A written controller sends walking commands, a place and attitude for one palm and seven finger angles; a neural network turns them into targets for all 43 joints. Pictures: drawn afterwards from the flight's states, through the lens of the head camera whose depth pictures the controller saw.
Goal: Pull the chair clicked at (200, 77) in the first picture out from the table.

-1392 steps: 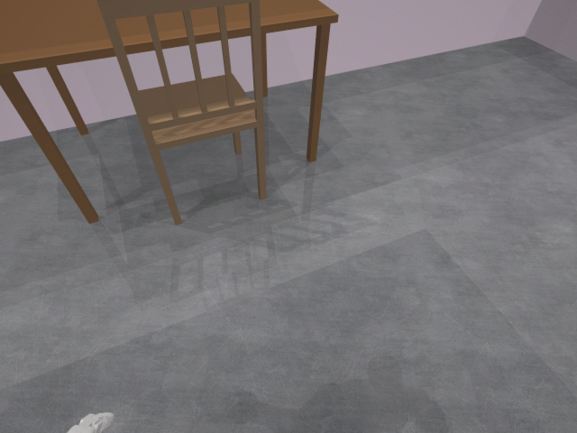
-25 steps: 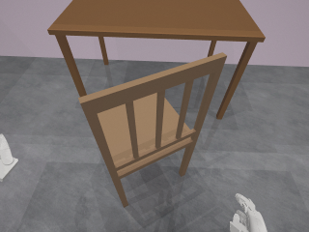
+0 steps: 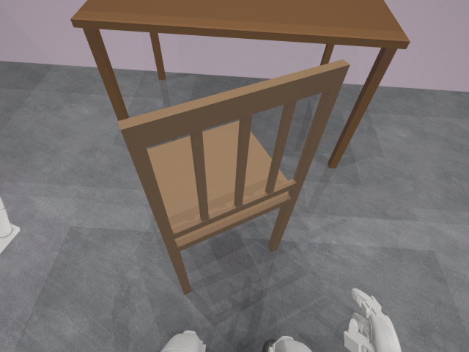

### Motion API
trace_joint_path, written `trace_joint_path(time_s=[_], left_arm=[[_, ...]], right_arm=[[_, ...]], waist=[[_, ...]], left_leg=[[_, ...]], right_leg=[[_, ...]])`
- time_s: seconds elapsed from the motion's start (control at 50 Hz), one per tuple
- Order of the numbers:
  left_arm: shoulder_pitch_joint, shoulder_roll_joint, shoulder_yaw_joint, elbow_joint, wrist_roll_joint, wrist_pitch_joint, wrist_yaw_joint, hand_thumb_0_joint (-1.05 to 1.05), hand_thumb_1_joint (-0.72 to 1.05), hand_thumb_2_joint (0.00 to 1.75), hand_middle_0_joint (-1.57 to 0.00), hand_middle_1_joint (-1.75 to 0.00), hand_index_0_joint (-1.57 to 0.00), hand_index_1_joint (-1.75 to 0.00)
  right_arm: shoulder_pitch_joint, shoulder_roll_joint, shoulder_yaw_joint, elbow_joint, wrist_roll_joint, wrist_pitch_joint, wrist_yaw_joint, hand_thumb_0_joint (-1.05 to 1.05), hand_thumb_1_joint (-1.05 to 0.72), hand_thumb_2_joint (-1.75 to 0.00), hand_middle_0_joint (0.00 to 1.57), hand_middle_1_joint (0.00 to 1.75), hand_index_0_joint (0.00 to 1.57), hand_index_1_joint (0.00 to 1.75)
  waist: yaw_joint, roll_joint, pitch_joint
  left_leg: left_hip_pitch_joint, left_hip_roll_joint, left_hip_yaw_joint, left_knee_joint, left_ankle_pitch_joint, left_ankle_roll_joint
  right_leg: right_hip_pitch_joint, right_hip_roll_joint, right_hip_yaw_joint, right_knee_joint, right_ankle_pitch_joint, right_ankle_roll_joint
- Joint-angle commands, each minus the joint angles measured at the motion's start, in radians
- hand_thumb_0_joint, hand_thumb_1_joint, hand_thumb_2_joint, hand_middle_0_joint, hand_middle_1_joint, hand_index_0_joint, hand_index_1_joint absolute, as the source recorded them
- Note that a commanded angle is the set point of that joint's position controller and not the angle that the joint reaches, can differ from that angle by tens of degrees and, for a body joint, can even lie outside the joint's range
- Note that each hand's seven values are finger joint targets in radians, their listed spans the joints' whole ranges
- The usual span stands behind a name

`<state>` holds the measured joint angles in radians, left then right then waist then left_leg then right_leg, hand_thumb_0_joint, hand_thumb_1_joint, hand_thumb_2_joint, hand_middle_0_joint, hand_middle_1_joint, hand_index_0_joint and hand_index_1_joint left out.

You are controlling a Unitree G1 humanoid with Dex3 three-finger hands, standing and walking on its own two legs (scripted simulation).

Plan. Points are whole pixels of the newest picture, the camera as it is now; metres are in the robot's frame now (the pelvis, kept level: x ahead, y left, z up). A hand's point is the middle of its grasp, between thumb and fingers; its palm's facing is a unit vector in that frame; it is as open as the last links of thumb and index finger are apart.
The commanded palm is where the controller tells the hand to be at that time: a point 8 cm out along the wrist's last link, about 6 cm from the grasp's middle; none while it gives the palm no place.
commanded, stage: step back with the hand held close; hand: left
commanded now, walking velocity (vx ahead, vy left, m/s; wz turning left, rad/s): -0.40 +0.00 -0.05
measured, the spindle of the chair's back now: (241, 167) +0.51 +0.02 -0.05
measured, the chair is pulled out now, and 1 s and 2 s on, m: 0.48 0.48 0.48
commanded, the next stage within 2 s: stop stepping back and stand still in 0.78 s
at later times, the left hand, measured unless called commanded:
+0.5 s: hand out of the picture +0.18 +0.27 +0.19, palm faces +0.45 -0.71 -0.54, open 7.4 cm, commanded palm +0.10 +0.30 +0.20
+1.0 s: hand out of the picture +0.14 +0.24 +0.18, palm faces +0.30 -0.80 -0.53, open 7.4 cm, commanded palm +0.07 +0.29 +0.20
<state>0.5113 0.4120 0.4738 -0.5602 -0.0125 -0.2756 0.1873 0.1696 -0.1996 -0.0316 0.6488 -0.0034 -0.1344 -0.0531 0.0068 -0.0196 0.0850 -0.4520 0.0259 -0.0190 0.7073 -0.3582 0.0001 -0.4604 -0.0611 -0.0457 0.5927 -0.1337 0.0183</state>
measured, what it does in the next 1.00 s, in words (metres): steps on the spot: right foot, then left foot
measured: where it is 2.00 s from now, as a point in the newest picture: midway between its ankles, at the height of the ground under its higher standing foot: outside the picture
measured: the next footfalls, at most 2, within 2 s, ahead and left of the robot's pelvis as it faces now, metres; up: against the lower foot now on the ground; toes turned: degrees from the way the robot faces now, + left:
right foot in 0.58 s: +0.04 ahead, -0.15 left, +0.00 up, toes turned -1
left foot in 0.84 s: -0.01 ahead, +0.11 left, +0.00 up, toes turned -7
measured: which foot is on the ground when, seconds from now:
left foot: down 0.00-0.64, up 0.66-0.82, down 0.84-1.00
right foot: down 0.00-0.44, up 0.46-0.56, down 0.58-0.84, up 0.86-1.00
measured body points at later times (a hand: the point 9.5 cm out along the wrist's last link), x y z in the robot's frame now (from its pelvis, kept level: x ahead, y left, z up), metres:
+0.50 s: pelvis -0.03 +0.00 +0.00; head +0.02 +0.02 +0.44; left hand +0.15 +0.30 +0.22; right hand +0.15 -0.24 -0.08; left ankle +0.08 +0.14 -0.72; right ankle +0.05 -0.14 -0.71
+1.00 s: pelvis -0.09 +0.00 +0.02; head -0.02 +0.03 +0.46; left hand +0.12 +0.28 +0.21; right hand +0.07 -0.24 -0.06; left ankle -0.05 +0.12 -0.72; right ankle -0.09 -0.14 -0.68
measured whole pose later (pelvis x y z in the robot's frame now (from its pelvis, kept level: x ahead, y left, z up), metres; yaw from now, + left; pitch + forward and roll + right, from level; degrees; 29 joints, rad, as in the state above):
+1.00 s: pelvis -0.09 +0.00 +0.02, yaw -3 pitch +1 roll -2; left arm 0.59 0.46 0.50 -0.62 -0.03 -0.28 0.13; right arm 0.17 -0.14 -0.04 0.61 0.01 -0.19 0.00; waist 0.00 -0.05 0.13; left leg -0.32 0.10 0.07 0.56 -0.25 -0.01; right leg -0.44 -0.01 -0.03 0.87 -0.43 0.03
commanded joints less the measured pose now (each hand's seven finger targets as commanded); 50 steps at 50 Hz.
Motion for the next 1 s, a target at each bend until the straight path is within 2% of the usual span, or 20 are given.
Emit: trace_joint_path(time_s=[0.0, 0.04, 0.14, 0.24, 0.32, 0.36, 0.42, 0.44, 0.54, 0.58, 0.6, 0.62, 0.64, 0.7, 0.76, 0.78, 0.82, 0.84, 0.9, 0.98], left_arm=[[0.037, 0.209, 0.159, -0.198, -0.008, -0.055, 0.026, 0.0, 0.9, 0.9, -0.2, -0.3, -0.2, -0.3], [0.027, 0.223, 0.184, -0.21, 0.003, -0.063, 0.025, 0.0, 0.9, 0.9, -0.2, -0.3, -0.2, -0.3], [0.004, 0.227, 0.205, -0.201, 0.002, -0.087, 0.001, 0.0, 0.9, 0.9, -0.2, -0.3, -0.2, -0.3], [-0.026, 0.243, 0.186, -0.215, -0.014, -0.094, 0.008, 0.0, 0.9, 0.9, -0.2, -0.3, -0.2, -0.3], [0.005, 0.226, 0.178, -0.181, -0.01, -0.084, 0.014, 0.0, 0.9, 0.9, -0.2, -0.3, -0.2, -0.3], [0.036, 0.217, 0.179, -0.164, -0.009, -0.089, 0.011, 0.0, 0.9, 0.9, -0.2, -0.3, -0.2, -0.3], [0.029, 0.195, 0.174, -0.187, -0.013, -0.095, 0.004, 0.0, 0.9, 0.9, -0.2, -0.3, -0.2, -0.3], [0.002, 0.218, 0.178, -0.208, -0.02, -0.102, 0.0, 0.0, 0.9, 0.9, -0.2, -0.3, -0.2, -0.3], [-0.011, 0.226, 0.182, -0.199, -0.029, -0.11, -0.029, 0.0, 0.9, 0.9, -0.2, -0.3, -0.2, -0.3], [-0.07, 0.227, 0.163, -0.223, -0.02, -0.119, -0.041, 0.0, 0.9, 0.9, -0.2, -0.3, -0.2, -0.3], [-0.054, 0.224, 0.154, -0.215, -0.028, -0.119, -0.044, 0.0, 0.9, 0.9, -0.2, -0.3, -0.2, -0.3], [-0.028, 0.239, 0.146, -0.203, -0.035, -0.11, -0.036, 0.0, 0.9, 0.9, -0.2, -0.3, -0.2, -0.3], [-0.026, 0.259, 0.171, -0.172, -0.031, -0.088, -0.018, 0.0, 0.9, 0.9, -0.2, -0.3, -0.2, -0.3], [0.008, 0.234, 0.184, -0.141, -0.021, -0.079, -0.009, 0.0, 0.9, 0.9, -0.2, -0.3, -0.2, -0.3], [0.054, 0.215, 0.174, -0.136, -0.013, -0.098, -0.01, 0.0, 0.9, 0.9, -0.2, -0.3, -0.2, -0.3], [0.066, 0.218, 0.173, -0.161, -0.011, -0.11, -0.013, 0.0, 0.9, 0.9, -0.2, -0.3, -0.2, -0.3], [0.059, 0.219, 0.163, -0.221, -0.018, -0.128, -0.029, 0.0, 0.9, 0.9, -0.2, -0.3, -0.2, -0.3], [0.109, 0.232, 0.185, -0.2, -0.027, -0.129, -0.038, 0.0, 0.9, 0.9, -0.2, -0.3, -0.2, -0.3], [0.09, 0.189, 0.138, -0.286, -0.029, -0.094, -0.037, 0.0, 0.9, 0.9, -0.2, -0.3, -0.2, -0.3], [0.119, 0.238, 0.164, -0.322, -0.039, -0.049, -0.03, 0.0, 0.9, 0.9, -0.2, -0.3, -0.2, -0.3]], right_arm=[[-0.064, -0.132, -0.047, -0.169, 0.003, -0.048, -0.022, 0.0, -0.9, -0.9, 0.2, 0.3, 0.2, 0.3], [-0.075, -0.14, -0.054, -0.183, 0.016, -0.064, -0.03, 0.0, -0.9, -0.9, 0.2, 0.3, 0.2, 0.3], [-0.042, -0.14, -0.061, -0.177, 0.02, -0.102, -0.03, 0.0, -0.9, -0.9, 0.2, 0.3, 0.2, 0.3], [-0.002, -0.129, -0.07, -0.135, -0.003, -0.113, -0.013, 0.0, -0.9, -0.9, 0.2, 0.3, 0.2, 0.3], [-0.024, -0.105, -0.059, -0.119, -0.009, -0.08, -0.003, 0.0, -0.9, -0.9, 0.2, 0.3, 0.2, 0.3], [-0.036, -0.112, -0.058, -0.132, -0.005, -0.073, -0.009, 0.0, -0.9, -0.9, 0.2, 0.3, 0.2, 0.3], [-0.061, -0.137, -0.053, -0.17, 0.009, -0.095, -0.018, 0.0, -0.9, -0.9, 0.2, 0.3, 0.2, 0.3], [-0.053, -0.128, -0.061, -0.169, 0.014, -0.101, -0.021, 0.0, -0.9, -0.9, 0.2, 0.3, 0.2, 0.3], [0.005, -0.139, -0.061, -0.145, 0.007, -0.134, 0.0, 0.0, -0.9, -0.9, 0.2, 0.3, 0.2, 0.3], [0.004, -0.14, -0.064, -0.133, 0.006, -0.148, 0.006, 0.0, -0.9, -0.9, 0.2, 0.3, 0.2, 0.3], [0.003, -0.142, -0.078, -0.152, 0.013, -0.146, 0.007, 0.0, -0.9, -0.9, 0.2, 0.3, 0.2, 0.3], [-0.008, -0.129, -0.084, -0.156, 0.018, -0.138, 0.009, 0.0, -0.9, -0.9, 0.2, 0.3, 0.2, 0.3], [-0.017, -0.112, -0.082, -0.118, 0.006, -0.125, 0.015, 0.0, -0.9, -0.9, 0.2, 0.3, 0.2, 0.3], [-0.067, -0.056, -0.035, -0.126, 0.002, -0.093, 0.005, 0.0, -0.9, -0.9, 0.2, 0.3, 0.2, 0.3], [-0.049, -0.072, -0.031, -0.125, 0.002, -0.073, -0.009, 0.0, -0.9, -0.9, 0.2, 0.3, 0.2, 0.3], [-0.041, -0.092, -0.048, -0.128, 0.002, -0.072, -0.01, 0.0, -0.9, -0.9, 0.2, 0.3, 0.2, 0.3], [-0.016, -0.122, -0.082, -0.154, 0.009, -0.098, 0.005, 0.0, -0.9, -0.9, 0.2, 0.3, 0.2, 0.3], [-0.024, -0.113, -0.079, -0.149, -0.01, -0.12, 0.007, 0.0, -0.9, -0.9, 0.2, 0.3, 0.2, 0.3], [-0.005, -0.126, -0.089, -0.137, 0.011, -0.119, 0.031, 0.0, -0.9, -0.9, 0.2, 0.3, 0.2, 0.3], [0.008, -0.127, -0.061, -0.188, 0.029, -0.094, 0.035, 0.0, -0.9, -0.9, 0.2, 0.3, 0.2, 0.3]], waist=[[-0.011, 0.118, -0.18], [-0.009, 0.23, -0.168], [-0.01, 0.203, -0.128], [-0.013, -0.026, -0.149], [-0.015, -0.117, -0.22], [-0.018, -0.002, -0.193], [-0.02, 0.288, -0.14], [-0.024, 0.247, -0.144], [-0.007, 0.276, -0.117], [-0.01, 0.148, -0.151], [-0.007, -0.001, -0.122], [-0.007, -0.153, -0.116], [-0.003, -0.174, -0.13], [-0.017, -0.158, -0.163], [-0.026, -0.093, -0.18], [-0.022, -0.013, -0.201], [-0.016, 0.211, -0.231], [-0.01, 0.32, -0.247], [-0.019, 0.266, -0.222], [-0.028, 0.324, -0.191]], left_leg=[[-0.073, 0.135, -0.151, -0.291, -0.204, 0.064], [-0.284, 0.231, -0.207, -0.395, -0.273, 0.103], [-0.343, 0.191, -0.109, -0.29, -0.303, 0.088], [0.003, 0.021, -0.007, 0.036, -0.226, 0.006], [0.12, 0.02, -0.019, -0.029, -0.099, 0.011], [0.093, 0.079, -0.079, -0.175, -0.135, 0.038], [-0.217, 0.299, -0.234, -0.42, -0.283, 0.121], [-0.198, 0.315, -0.231, -0.405, -0.166, 0.13], [-0.012, 0.284, -0.108, -0.252, 0.025, 0.107], [0.012, 0.199, -0.022, -0.142, -0.13, 0.036], [0.013, 0.092, 0.026, -0.014, -0.246, -0.003], [0.071, 0.0, 0.049, 0.231, -0.203, -0.035], [0.089, -0.023, 0.039, 0.444, -0.138, -0.037], [0.009, 0.01, -0.031, 0.255, -0.167, -0.026], [0.11, 0.012, 0.037, -0.309, 0.044, -0.009], [0.197, 0.089, 0.003, -0.391, 0.271, 0.015], [0.366, 0.357, -0.151, -0.347, 0.802, 0.128], [0.311, 0.402, -0.182, -0.34, 0.802, 0.167], [0.336, 0.314, -0.07, -0.255, 0.789, 0.14], [0.301, 0.257, -0.062, -0.278, 0.39, 0.087]], right_leg=[[0.177, -0.046, 0.109, -0.065, -0.266, -0.036], [0.37, 0.025, 0.049, 0.13, -0.159, -0.008], [0.375, -0.003, 0.099, 0.135, -0.033, -0.03], [-0.001, -0.176, 0.35, -0.252, -0.264, -0.131], [0.062, -0.182, 0.249, -0.244, -0.162, -0.112], [0.054, -0.101, 0.188, -0.17, -0.235, -0.07], [0.245, 0.057, 0.034, 0.242, -0.26, -0.006], [0.241, 0.054, 0.054, 0.273, -0.277, -0.006], [0.203, 0.019, 0.029, 0.024, -0.211, -0.014], [0.204, 0.002, 0.03, -0.075, -0.15, -0.031], [0.076, -0.055, 0.17, -0.167, -0.274, -0.083], [-0.082, -0.222, 0.437, -0.355, -0.426, -0.167], [-0.104, -0.34, 0.527, -0.431, -0.362, -0.242], [0.163, -0.251, 0.298, -0.245, 0.183, -0.184], [0.298, -0.161, 0.184, -0.073, 0.372, -0.092], [0.29, -0.102, 0.136, 0.009, 0.342, -0.046], [0.027, 0.014, 0.08, 0.298, -0.261, -0.007], [-0.009, 0.026, 0.109, 0.482, -0.403, 0.003], [-0.014, 0.024, 0.091, 0.425, -0.321, 0.003], [0.121, 0.023, -0.018, 0.005, -0.281, 0.003]])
